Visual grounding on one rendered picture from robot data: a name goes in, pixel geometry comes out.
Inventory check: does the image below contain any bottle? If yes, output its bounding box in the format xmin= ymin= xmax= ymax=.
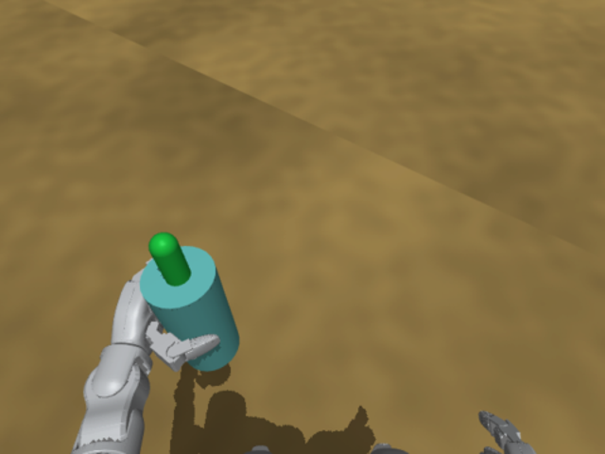
xmin=140 ymin=233 xmax=239 ymax=372

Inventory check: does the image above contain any right robot hand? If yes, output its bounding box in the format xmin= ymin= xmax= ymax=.
xmin=478 ymin=410 xmax=536 ymax=454

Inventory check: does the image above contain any left robot hand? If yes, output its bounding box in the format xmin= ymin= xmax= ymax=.
xmin=111 ymin=257 xmax=220 ymax=372

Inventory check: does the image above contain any left robot arm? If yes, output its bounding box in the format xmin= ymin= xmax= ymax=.
xmin=71 ymin=343 xmax=153 ymax=454

